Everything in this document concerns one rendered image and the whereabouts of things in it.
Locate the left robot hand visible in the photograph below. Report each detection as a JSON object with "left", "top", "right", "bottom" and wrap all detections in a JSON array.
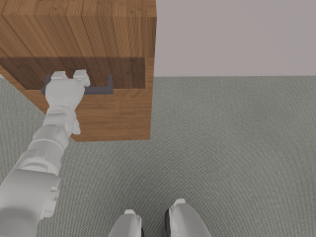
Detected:
[{"left": 45, "top": 69, "right": 91, "bottom": 135}]

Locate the cabinet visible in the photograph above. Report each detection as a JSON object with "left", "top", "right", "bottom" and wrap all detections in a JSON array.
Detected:
[{"left": 0, "top": 0, "right": 157, "bottom": 142}]

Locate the handle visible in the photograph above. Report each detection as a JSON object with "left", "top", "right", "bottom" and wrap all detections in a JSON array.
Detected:
[
  {"left": 75, "top": 111, "right": 120, "bottom": 119},
  {"left": 40, "top": 74, "right": 114, "bottom": 96}
]

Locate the robot left shin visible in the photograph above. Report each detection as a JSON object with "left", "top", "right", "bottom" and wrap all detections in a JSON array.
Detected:
[{"left": 124, "top": 209, "right": 136, "bottom": 215}]

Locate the robot left forearm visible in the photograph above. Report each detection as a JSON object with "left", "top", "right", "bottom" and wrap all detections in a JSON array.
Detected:
[{"left": 0, "top": 105, "right": 76, "bottom": 200}]

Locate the drawer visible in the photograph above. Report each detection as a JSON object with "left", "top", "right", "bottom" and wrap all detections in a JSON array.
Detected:
[{"left": 0, "top": 56, "right": 146, "bottom": 90}]

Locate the robot left upper arm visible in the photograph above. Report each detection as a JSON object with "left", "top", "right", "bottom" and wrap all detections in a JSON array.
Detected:
[{"left": 0, "top": 169, "right": 61, "bottom": 237}]

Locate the right robot thigh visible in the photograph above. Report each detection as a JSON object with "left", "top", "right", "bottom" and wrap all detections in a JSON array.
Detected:
[{"left": 169, "top": 202, "right": 212, "bottom": 237}]

